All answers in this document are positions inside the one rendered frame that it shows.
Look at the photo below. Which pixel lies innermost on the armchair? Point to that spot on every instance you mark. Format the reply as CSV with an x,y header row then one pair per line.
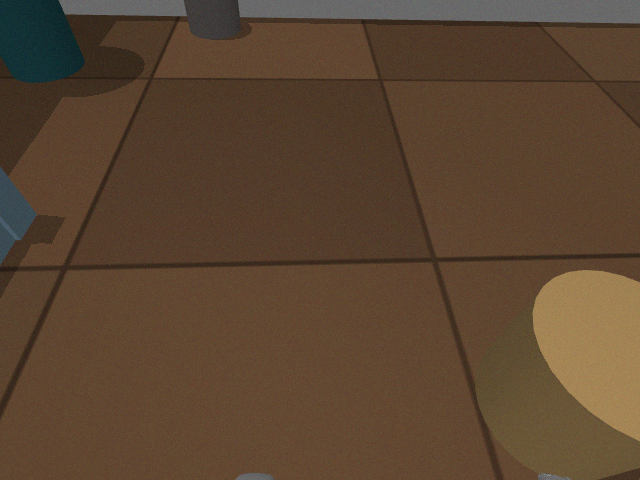
x,y
16,215

